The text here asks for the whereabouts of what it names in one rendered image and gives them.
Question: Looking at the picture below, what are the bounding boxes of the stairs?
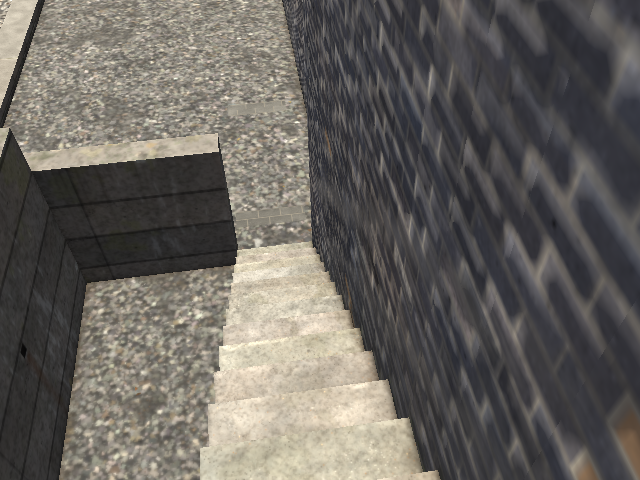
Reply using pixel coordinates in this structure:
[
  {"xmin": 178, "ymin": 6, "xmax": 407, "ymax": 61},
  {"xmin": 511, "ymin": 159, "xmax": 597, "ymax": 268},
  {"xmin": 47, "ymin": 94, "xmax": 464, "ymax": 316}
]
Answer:
[{"xmin": 200, "ymin": 241, "xmax": 441, "ymax": 480}]

